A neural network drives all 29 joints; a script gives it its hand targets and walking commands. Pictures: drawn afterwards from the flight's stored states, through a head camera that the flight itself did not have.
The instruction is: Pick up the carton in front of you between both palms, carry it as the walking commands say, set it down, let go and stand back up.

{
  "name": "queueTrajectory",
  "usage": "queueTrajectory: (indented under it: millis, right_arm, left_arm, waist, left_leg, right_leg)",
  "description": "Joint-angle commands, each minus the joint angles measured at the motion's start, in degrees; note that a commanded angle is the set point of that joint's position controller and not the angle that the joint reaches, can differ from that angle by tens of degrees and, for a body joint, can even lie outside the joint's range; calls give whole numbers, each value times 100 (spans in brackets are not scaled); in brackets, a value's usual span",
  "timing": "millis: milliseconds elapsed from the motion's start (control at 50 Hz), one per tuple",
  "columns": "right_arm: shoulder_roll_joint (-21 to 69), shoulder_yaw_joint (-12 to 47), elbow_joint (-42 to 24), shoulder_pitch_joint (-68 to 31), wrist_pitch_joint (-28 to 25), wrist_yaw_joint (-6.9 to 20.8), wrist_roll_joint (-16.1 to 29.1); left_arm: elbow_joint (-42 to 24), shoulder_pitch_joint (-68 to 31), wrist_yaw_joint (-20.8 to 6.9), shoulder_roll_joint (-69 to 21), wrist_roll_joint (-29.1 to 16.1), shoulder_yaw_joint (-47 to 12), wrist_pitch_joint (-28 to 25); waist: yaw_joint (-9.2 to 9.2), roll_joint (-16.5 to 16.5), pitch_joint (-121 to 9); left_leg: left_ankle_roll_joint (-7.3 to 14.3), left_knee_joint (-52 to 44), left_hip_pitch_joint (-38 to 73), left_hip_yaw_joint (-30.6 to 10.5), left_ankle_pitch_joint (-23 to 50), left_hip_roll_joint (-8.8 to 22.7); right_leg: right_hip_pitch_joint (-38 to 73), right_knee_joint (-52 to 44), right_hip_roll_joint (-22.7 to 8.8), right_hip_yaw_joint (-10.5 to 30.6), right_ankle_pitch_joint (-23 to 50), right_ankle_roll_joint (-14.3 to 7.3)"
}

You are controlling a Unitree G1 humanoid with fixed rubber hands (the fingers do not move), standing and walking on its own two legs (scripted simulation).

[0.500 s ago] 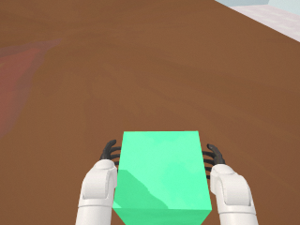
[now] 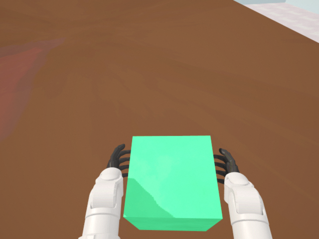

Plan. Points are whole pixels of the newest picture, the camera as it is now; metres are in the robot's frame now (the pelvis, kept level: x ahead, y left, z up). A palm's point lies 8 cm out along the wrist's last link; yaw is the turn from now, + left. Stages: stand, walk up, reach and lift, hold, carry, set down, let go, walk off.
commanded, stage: carry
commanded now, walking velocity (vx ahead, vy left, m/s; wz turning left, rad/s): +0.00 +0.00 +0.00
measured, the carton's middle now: (171, 186) +0.31 +0.00 -0.05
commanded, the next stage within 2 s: hold in 0.46 s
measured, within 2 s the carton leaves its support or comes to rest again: neither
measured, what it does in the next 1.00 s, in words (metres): shifts its weight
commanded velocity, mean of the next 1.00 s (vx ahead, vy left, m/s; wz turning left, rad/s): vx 0.00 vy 0.00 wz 0.00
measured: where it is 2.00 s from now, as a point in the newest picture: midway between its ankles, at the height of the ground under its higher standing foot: outside the picture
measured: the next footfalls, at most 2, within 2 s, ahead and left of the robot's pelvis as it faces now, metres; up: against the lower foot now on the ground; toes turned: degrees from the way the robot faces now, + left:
none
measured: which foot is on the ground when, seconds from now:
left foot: down 0.00-1.00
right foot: down 0.00-1.00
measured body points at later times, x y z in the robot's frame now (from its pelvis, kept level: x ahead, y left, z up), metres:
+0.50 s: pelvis -0.01 -0.01 +0.00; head -0.03 +0.00 +0.45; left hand +0.30 +0.14 +0.04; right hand +0.29 -0.16 +0.03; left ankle +0.08 +0.13 -0.73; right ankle -0.05 -0.09 -0.73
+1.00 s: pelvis -0.02 +0.05 +0.00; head -0.01 +0.06 +0.45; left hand +0.34 +0.13 +0.02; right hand +0.29 -0.16 +0.01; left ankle +0.08 +0.14 -0.73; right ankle -0.05 -0.09 -0.73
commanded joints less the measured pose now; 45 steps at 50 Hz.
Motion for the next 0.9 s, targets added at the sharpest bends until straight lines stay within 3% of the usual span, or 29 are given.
queueTrajectory:
  millis: [0,440,460,480,500,520,540,580,600,620,720,800,880]
  right_arm:
    - [5283,3093,-541,-2590,-166,1451,1522]
    - [5271,3171,-656,-2680,-167,1442,1589]
    - [5385,2989,-398,-2390,-262,1482,1476]
    - [5401,2939,-547,-2375,-431,1423,1408]
    - [5206,2725,-271,-2047,-494,1340,1183]
    - [5198,2761,-368,-2170,-532,1313,1173]
    - [5217,2711,-320,-2178,-584,1265,1206]
    - [5186,2780,-282,-2420,-615,1313,1246]
    - [5268,2830,-254,-2493,-637,1319,1318]
    - [5254,2898,-231,-2609,-626,1375,1352]
    - [5257,2990,-135,-3201,-611,1600,1484]
    - [4978,2322,621,-3793,-814,1777,1048]
    - [4705,1326,1676,-4513,-1245,1959,394]
  left_arm:
    - [-133,-2119,-1447,-5323,-1428,-3123,14]
    - [-263,-2172,-1439,-5295,-1488,-3195,8]
    - [-437,-1776,-1453,-5317,-1408,-3082,6]
    - [-618,-1829,-1437,-5157,-1377,-3102,-89]
    - [-706,-1996,-1485,-5077,-1391,-3178,-112]
    - [-668,-2054,-1480,-5153,-1432,-3316,-138]
    - [-648,-2100,-1485,-5061,-1419,-3340,-175]
    - [-631,-2097,-1458,-5113,-1392,-3326,-224]
    - [-607,-2115,-1444,-5088,-1373,-3324,-241]
    - [-553,-2045,-1437,-5132,-1300,-3253,-249]
    - [-86,-2057,-1379,-5281,-1065,-2908,-259]
    - [591,-2816,-1403,-5613,-881,-2455,-339]
    - [1593,-3700,-1446,-5876,-609,-1749,-598]
  waist:
    - [-4,41,-1386]
    - [4,18,-1305]
    - [48,-819,-497]
    - [-25,-740,-671]
    - [-141,-531,-768]
    - [-104,-327,-901]
    - [-164,-385,-864]
    - [-58,-182,-774]
    - [-28,-303,-824]
    - [100,-220,-693]
    - [295,-174,-428]
    - [154,-40,-3]
    - [-67,104,-50]
  left_leg:
    - [18,-149,1283,-623,955,501]
    - [-34,-148,1200,-596,843,486]
    - [167,-114,3209,-1402,1535,-1242]
    - [189,-124,3551,-1571,2010,-1110]
    - [100,-294,2912,-1579,2116,-1047]
    - [22,-383,2926,-1541,2071,-1083]
    - [13,-442,3006,-1524,1942,-1076]
    - [-55,-554,2855,-1459,1666,-1185]
    - [-51,-578,2952,-1460,1498,-1182]
    - [-69,-609,2811,-1429,1314,-1247]
    - [-13,-699,3224,-1426,923,-1239]
    - [-87,-611,3436,-1400,90,-1149]
    - [-169,-425,3251,-1504,-639,-1012]
  right_leg:
    - [-349,-618,-698,559,1425,-74]
    - [-427,-663,-707,614,1523,-103]
    - [-1156,-1388,173,1592,2755,-59]
    - [-1181,-1282,130,1660,3198,-39]
    - [-207,-1276,236,1621,3284,-69]
    - [92,-1227,290,1555,3493,30]
    - [124,-1364,332,1532,3130,45]
    - [338,-1368,365,1461,3106,109]
    - [286,-1479,365,1459,2710,126]
    - [272,-1479,360,1439,2615,141]
    - [-413,-1579,386,1410,1748,152]
    - [-1251,-1628,387,1315,210,-120]
    - [-1771,-1236,472,1187,-314,-325]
